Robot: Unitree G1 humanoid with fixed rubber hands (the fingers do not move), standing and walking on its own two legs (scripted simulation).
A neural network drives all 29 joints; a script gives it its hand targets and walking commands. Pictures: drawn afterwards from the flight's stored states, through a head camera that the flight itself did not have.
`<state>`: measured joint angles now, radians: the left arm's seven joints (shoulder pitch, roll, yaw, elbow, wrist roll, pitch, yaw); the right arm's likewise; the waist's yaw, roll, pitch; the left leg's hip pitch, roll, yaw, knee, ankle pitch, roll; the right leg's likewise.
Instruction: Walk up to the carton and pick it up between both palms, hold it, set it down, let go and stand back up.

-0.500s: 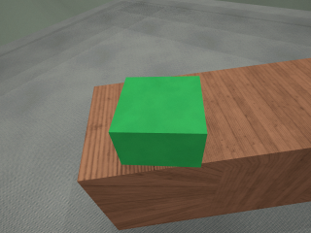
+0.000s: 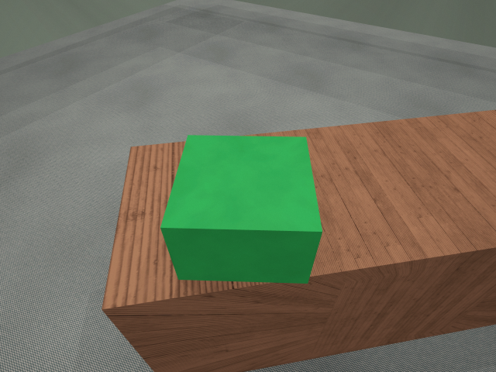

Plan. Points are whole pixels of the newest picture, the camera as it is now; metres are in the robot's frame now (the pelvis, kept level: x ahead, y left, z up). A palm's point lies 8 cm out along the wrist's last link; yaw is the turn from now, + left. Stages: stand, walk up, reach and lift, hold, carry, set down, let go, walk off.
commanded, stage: walk up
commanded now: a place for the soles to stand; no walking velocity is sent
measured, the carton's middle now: (244, 205) +0.49 +0.04 -0.03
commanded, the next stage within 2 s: reach and lift in 1.64 s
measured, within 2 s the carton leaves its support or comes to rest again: neither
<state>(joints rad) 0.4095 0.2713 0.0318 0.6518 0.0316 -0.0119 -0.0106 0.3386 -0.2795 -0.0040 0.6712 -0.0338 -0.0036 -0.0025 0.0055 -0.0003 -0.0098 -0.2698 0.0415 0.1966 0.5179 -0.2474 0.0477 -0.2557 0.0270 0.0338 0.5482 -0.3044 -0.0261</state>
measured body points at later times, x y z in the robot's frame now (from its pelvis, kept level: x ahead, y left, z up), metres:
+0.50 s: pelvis +0.05 -0.02 +0.00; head +0.05 -0.02 +0.45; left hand +0.15 +0.25 -0.10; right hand +0.16 -0.28 -0.10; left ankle +0.02 +0.09 -0.73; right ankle +0.00 -0.11 -0.73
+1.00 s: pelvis +0.02 -0.01 +0.00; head +0.02 -0.01 +0.45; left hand +0.15 +0.25 -0.10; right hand +0.09 -0.29 -0.11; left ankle +0.02 +0.09 -0.73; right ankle +0.00 -0.11 -0.73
